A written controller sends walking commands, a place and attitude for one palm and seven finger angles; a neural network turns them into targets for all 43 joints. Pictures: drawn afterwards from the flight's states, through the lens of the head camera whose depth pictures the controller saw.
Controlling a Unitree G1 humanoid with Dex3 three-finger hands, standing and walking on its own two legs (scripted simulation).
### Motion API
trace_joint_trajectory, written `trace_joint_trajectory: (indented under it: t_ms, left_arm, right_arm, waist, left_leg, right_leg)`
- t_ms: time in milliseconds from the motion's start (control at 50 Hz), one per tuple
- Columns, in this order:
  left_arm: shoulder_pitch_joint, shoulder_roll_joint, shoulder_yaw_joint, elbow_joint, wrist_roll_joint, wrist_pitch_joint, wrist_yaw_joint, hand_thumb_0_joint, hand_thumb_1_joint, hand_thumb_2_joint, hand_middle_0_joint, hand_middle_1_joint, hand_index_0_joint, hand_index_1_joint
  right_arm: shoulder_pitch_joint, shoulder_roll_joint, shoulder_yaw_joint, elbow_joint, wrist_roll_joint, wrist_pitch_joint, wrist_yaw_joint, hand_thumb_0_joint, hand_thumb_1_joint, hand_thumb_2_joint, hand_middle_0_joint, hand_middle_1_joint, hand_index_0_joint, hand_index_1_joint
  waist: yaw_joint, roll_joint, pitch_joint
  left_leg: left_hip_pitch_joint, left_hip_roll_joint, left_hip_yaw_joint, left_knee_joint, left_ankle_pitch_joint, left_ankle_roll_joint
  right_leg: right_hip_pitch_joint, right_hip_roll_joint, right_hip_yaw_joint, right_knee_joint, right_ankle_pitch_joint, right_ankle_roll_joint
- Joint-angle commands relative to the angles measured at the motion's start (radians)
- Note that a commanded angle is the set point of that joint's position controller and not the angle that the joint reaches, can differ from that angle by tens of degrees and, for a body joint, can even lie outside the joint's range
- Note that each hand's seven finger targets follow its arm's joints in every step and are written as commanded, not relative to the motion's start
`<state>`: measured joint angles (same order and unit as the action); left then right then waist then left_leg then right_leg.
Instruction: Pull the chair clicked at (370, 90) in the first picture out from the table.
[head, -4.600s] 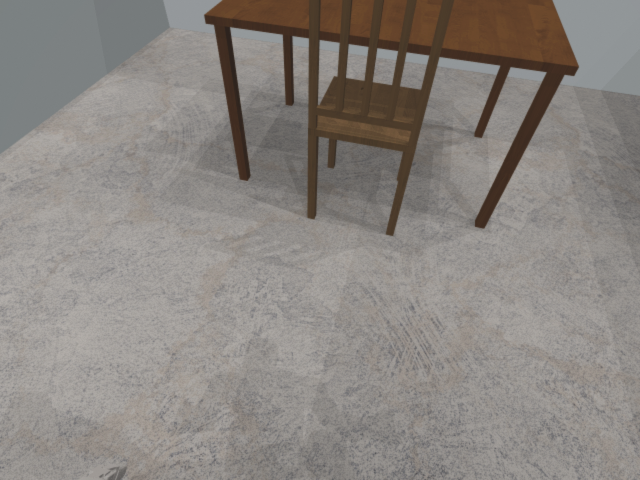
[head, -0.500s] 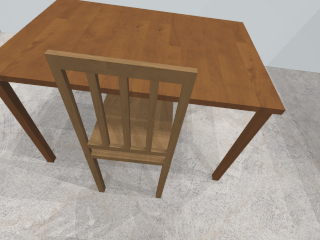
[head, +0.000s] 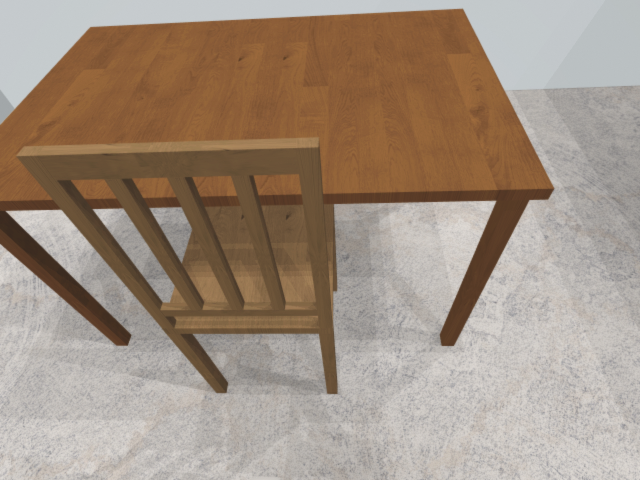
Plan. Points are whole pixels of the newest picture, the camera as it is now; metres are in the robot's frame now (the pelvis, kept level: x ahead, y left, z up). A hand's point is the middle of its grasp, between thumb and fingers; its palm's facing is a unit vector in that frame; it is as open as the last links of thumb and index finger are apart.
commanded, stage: come to a stop and stand still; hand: left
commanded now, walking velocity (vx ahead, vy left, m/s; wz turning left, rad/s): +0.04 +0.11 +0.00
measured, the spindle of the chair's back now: (214, 253) +0.46 +0.21 -0.04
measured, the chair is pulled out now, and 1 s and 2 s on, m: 0.00 0.00 0.00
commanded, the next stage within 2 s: look again from close up in 0.66 s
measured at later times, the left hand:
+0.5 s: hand out of the picture -0.05 +0.20 -0.18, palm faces +0.06 -0.98 -0.17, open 7.4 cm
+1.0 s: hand out of the picture -0.03 +0.19 -0.18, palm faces +0.04 -0.98 -0.19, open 7.3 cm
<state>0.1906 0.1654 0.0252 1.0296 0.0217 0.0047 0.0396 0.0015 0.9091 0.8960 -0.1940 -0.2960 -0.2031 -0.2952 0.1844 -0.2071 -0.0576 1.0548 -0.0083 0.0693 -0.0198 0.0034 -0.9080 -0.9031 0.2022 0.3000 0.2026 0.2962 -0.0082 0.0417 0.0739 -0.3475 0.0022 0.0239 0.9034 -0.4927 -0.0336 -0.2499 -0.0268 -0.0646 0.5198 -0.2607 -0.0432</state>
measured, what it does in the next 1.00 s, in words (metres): steps on the spot: left foot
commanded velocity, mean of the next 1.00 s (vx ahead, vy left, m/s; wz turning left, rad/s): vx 0.03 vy -0.02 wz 0.00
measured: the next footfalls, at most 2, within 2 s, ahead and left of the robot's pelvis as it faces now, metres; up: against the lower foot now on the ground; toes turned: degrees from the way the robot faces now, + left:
left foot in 0.26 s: -0.01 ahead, +0.15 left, +0.00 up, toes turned +4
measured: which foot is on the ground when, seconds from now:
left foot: up 0.00-0.24, down 0.26-1.00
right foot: down 0.00-1.00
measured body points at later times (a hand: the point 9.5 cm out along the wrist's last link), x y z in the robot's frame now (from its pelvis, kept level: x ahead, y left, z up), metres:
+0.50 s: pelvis -0.03 +0.03 +0.00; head -0.02 +0.04 +0.45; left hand -0.05 +0.26 -0.16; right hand -0.04 -0.18 -0.15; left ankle -0.06 +0.15 -0.74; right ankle -0.02 -0.08 -0.74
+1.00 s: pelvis -0.02 +0.03 +0.00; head -0.02 +0.02 +0.45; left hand -0.03 +0.25 -0.16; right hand -0.02 -0.19 -0.17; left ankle -0.06 +0.15 -0.74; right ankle -0.02 -0.08 -0.74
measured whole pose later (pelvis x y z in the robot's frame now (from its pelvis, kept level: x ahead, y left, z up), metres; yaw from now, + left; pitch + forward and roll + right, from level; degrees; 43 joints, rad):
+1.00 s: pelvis -0.02 +0.03 +0.00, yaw +1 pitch -1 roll +0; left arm 0.30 0.13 -0.01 1.13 0.01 -0.03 0.04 0.01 0.91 0.90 -0.20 -0.30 -0.20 -0.30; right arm 0.31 -0.15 0.01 1.08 -0.01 -0.02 -0.02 0.01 -0.91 -0.90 0.20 0.30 0.20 0.30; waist -0.01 0.03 0.02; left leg -0.16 0.02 0.02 0.51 -0.33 -0.01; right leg -0.23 -0.01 -0.06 0.51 -0.27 -0.01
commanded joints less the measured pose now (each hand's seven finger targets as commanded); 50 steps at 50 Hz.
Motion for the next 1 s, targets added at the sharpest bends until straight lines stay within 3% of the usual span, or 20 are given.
trace_joint_trajectory:
  t_ms: [0, 100, 140, 180, 200, 220, 240, 260, 280, 360, 440, 480, 540, 720, 740, 760, 800, 840, 880, 980]
  left_arm:
    - [0.073, 0.196, 0.045, -0.046, 0.001, -0.010, 0.011, 0.000, 0.900, 0.900, -0.200, -0.300, -0.200, -0.300]
    - [0.087, 0.205, 0.057, -0.044, 0.008, -0.006, 0.006, 0.000, 0.900, 0.900, -0.200, -0.300, -0.200, -0.300]
    - [0.078, 0.204, 0.057, -0.035, 0.006, -0.005, 0.004, 0.000, 0.900, 0.900, -0.200, -0.300, -0.200, -0.300]
    - [0.049, 0.179, 0.049, -0.022, -0.003, -0.002, 0.000, 0.000, 0.900, 0.900, -0.200, -0.300, -0.200, -0.300]
    - [0.035, 0.149, 0.041, -0.021, -0.008, 0.001, -0.003, 0.000, 0.900, 0.900, -0.200, -0.300, -0.200, -0.300]
    - [0.036, 0.112, 0.029, -0.020, -0.012, 0.004, -0.008, 0.000, 0.900, 0.900, -0.200, -0.300, -0.200, -0.300]
    - [0.050, 0.076, 0.022, -0.020, -0.013, 0.004, -0.012, 0.000, 0.900, 0.900, -0.200, -0.300, -0.200, -0.300]
    - [0.037, 0.072, 0.019, -0.006, -0.006, 0.009, -0.013, 0.000, 0.900, 0.900, -0.200, -0.300, -0.200, -0.300]
    - [0.043, 0.069, 0.017, 0.002, 0.000, 0.011, -0.016, 0.000, 0.900, 0.900, -0.200, -0.300, -0.200, -0.300]
    - [0.114, 0.048, 0.005, 0.058, 0.005, 0.008, -0.025, 0.000, 0.900, 0.900, -0.200, -0.300, -0.200, -0.300]
    - [0.175, 0.047, -0.006, 0.106, -0.005, -0.011, -0.019, 0.000, 0.900, 0.900, -0.200, -0.300, -0.200, -0.300]
    - [0.195, 0.048, -0.010, 0.132, -0.015, -0.024, -0.016, 0.000, 0.900, 0.900, -0.200, -0.300, -0.200, -0.300]
    - [0.188, 0.045, -0.014, 0.141, -0.018, -0.032, -0.008, 0.000, 0.900, 0.900, -0.200, -0.300, -0.200, -0.300]
    - [0.201, 0.028, -0.012, 0.147, -0.015, -0.031, 0.000, 0.000, 0.900, 0.900, -0.200, -0.300, -0.200, -0.300]
    - [0.257, 0.072, -0.013, 0.157, -0.001, -0.062, 0.040, 0.000, 0.900, 0.900, -0.200, -0.300, -0.200, -0.300]
    - [0.237, 0.100, -0.007, 0.114, -0.006, -0.064, 0.032, 0.000, 0.900, 0.900, -0.200, -0.300, -0.200, -0.300]
    - [0.174, 0.094, -0.006, 0.077, -0.007, -0.067, 0.014, 0.000, 0.900, 0.900, -0.200, -0.300, -0.200, -0.300]
    - [0.159, 0.066, -0.013, 0.069, -0.009, -0.061, 0.007, 0.000, 0.900, 0.900, -0.200, -0.300, -0.200, -0.300]
    - [0.161, 0.061, -0.016, 0.068, -0.010, -0.055, 0.003, 0.000, 0.900, 0.900, -0.200, -0.300, -0.200, -0.300]
    - [0.156, 0.069, -0.020, 0.054, -0.014, -0.039, -0.002, 0.000, 0.900, 0.900, -0.200, -0.300, -0.200, -0.300]
  right_arm:
    - [0.031, -0.045, -0.008, -0.052, -0.002, -0.014, 0.002, 0.000, -0.900, -0.900, 0.200, 0.300, 0.200, 0.300]
    - [0.033, -0.027, 0.003, -0.060, -0.001, -0.033, 0.008, 0.000, -0.900, -0.900, 0.200, 0.300, 0.200, 0.300]
    - [0.074, -0.020, 0.011, -0.049, -0.002, -0.044, 0.007, 0.000, -0.900, -0.900, 0.200, 0.300, 0.200, 0.300]
    - [0.137, -0.006, 0.020, -0.012, -0.003, -0.055, 0.002, 0.000, -0.900, -0.900, 0.200, 0.300, 0.200, 0.300]
    - [0.167, -0.017, 0.023, 0.004, -0.005, -0.063, -0.001, 0.000, -0.900, -0.900, 0.200, 0.300, 0.200, 0.300]
    - [0.176, -0.042, 0.023, 0.008, -0.012, -0.070, -0.003, 0.000, -0.900, -0.900, 0.200, 0.300, 0.200, 0.300]
    - [0.160, -0.075, 0.025, 0.001, -0.019, -0.074, -0.006, 0.000, -0.900, -0.900, 0.200, 0.300, 0.200, 0.300]
    - [0.121, -0.079, 0.025, 0.001, -0.018, -0.076, -0.005, 0.000, -0.900, -0.900, 0.200, 0.300, 0.200, 0.300]
    - [0.089, -0.083, 0.025, -0.003, -0.016, -0.078, -0.009, 0.000, -0.900, -0.900, 0.200, 0.300, 0.200, 0.300]
    - [0.091, -0.069, 0.029, 0.007, -0.011, -0.083, -0.023, 0.000, -0.900, -0.900, 0.200, 0.300, 0.200, 0.300]
    - [0.148, -0.033, 0.039, 0.040, -0.004, -0.101, -0.034, 0.000, -0.900, -0.900, 0.200, 0.300, 0.200, 0.300]
    - [0.160, -0.019, 0.043, 0.056, 0.001, -0.102, -0.034, 0.000, -0.900, -0.900, 0.200, 0.300, 0.200, 0.300]
    - [0.189, -0.007, 0.049, 0.081, 0.003, -0.104, -0.035, 0.000, -0.900, -0.900, 0.200, 0.300, 0.200, 0.300]
    - [0.198, 0.026, 0.054, 0.104, 0.002, -0.095, -0.033, 0.000, -0.900, -0.900, 0.200, 0.300, 0.200, 0.300]
    - [0.083, -0.029, 0.047, 0.033, 0.010, -0.112, -0.012, 0.000, -0.900, -0.900, 0.200, 0.300, 0.200, 0.300]
    - [0.157, 0.026, 0.045, -0.001, 0.000, -0.096, -0.012, 0.000, -0.900, -0.900, 0.200, 0.300, 0.200, 0.300]
    - [0.198, 0.033, 0.052, 0.002, -0.009, -0.091, -0.004, 0.000, -0.900, -0.900, 0.200, 0.300, 0.200, 0.300]
    - [0.216, 0.026, 0.056, 0.006, -0.008, -0.101, -0.004, 0.000, -0.900, -0.900, 0.200, 0.300, 0.200, 0.300]
    - [0.206, 0.019, 0.059, 0.002, -0.006, -0.107, -0.008, 0.000, -0.900, -0.900, 0.200, 0.300, 0.200, 0.300]
    - [0.187, -0.011, 0.062, -0.004, -0.005, -0.106, -0.011, 0.000, -0.900, -0.900, 0.200, 0.300, 0.200, 0.300]
  waist:
    - [0.035, -0.177, -0.094]
    - [0.058, -0.195, -0.096]
    - [0.046, -0.199, -0.116]
    - [0.013, -0.187, -0.107]
    - [-0.002, -0.136, -0.080]
    - [0.000, -0.041, -0.051]
    - [0.016, 0.036, -0.030]
    - [0.018, 0.099, -0.001]
    - [0.031, 0.147, 0.041]
    - [0.032, 0.118, 0.067]
    - [0.028, 0.071, 0.021]
    - [0.019, -0.087, -0.025]
    - [0.005, -0.043, -0.069]
    - [0.009, -0.038, 0.006]
    - [0.053, -0.091, 0.014]
    - [-0.008, -0.064, -0.050]
    - [-0.024, -0.059, -0.075]
    - [-0.021, -0.014, -0.034]
    - [-0.007, 0.004, -0.007]
    - [0.006, -0.034, 0.027]
  left_leg:
    - [-0.051, 0.023, -0.034, 0.050, 0.032, -0.020]
    - [0.015, 0.023, -0.003, -0.177, 0.042, -0.007]
    - [0.084, 0.017, 0.012, -0.301, 0.090, 0.001]
    - [0.246, 0.009, 0.027, -0.501, 0.211, 0.012]
    - [0.298, 0.029, 0.005, -0.565, 0.238, 0.022]
    - [0.265, 0.099, -0.085, -0.613, 0.204, 0.048]
    - [0.161, 0.171, -0.163, -0.664, 0.129, 0.077]
    - [0.045, 0.207, -0.219, -0.755, -0.021, 0.092]
    - [-0.018, 0.211, -0.235, -0.797, -0.078, 0.104]
    - [0.045, 0.189, -0.197, -0.775, -0.016, 0.106]
    - [0.142, 0.151, -0.139, -0.645, 0.355, 0.094]
    - [0.185, 0.129, -0.084, -0.584, 0.468, 0.068]
    - [0.219, 0.118, -0.063, -0.578, 0.487, 0.050]
    - [0.184, 0.103, -0.057, -0.591, 0.382, 0.043]
    - [0.088, 0.106, 0.000, -0.374, 0.406, 0.019]
    - [0.105, 0.060, -0.024, -0.390, 0.159, 0.029]
    - [0.151, 0.053, -0.015, -0.396, 0.189, 0.034]
    - [0.134, 0.069, -0.043, -0.443, 0.293, 0.044]
    - [0.104, 0.085, -0.057, -0.472, 0.344, 0.054]
    - [0.080, 0.086, -0.069, -0.519, 0.317, 0.061]
  right_leg:
    - [0.127, -0.277, 0.220, -0.165, 0.596, -0.144]
    - [0.115, -0.268, 0.259, -0.227, 0.283, -0.146]
    - [0.100, -0.246, 0.255, -0.234, 0.183, -0.129]
    - [-0.003, -0.190, 0.213, -0.234, -0.002, -0.073]
    - [-0.070, -0.145, 0.181, -0.220, -0.117, -0.034]
    - [-0.104, -0.079, 0.140, -0.175, -0.147, 0.006]
    - [-0.058, -0.037, 0.090, -0.132, -0.079, 0.029]
    - [0.015, -0.020, 0.027, -0.078, -0.050, 0.050]
    - [0.047, -0.008, 0.023, -0.038, -0.027, 0.051]
    - [-0.001, -0.008, 0.024, -0.002, -0.006, 0.052]
    - [0.056, -0.040, 0.064, -0.137, 0.127, 0.050]
    - [0.103, -0.057, 0.089, -0.166, 0.269, 0.036]
    - [0.125, -0.074, 0.096, -0.159, 0.317, 0.027]
    - [0.090, -0.070, 0.111, -0.190, 0.216, 0.016]
    - [0.096, -0.131, 0.144, -0.139, 0.625, 0.031]
    - [0.090, -0.172, 0.195, -0.165, 0.406, -0.001]
    - [0.017, -0.145, 0.178, -0.177, 0.093, -0.036]
    - [-0.004, -0.095, 0.139, -0.138, 0.054, -0.024]
    - [0.027, -0.076, 0.117, -0.108, 0.122, -0.017]
    - [0.051, -0.067, 0.107, -0.096, 0.107, -0.006]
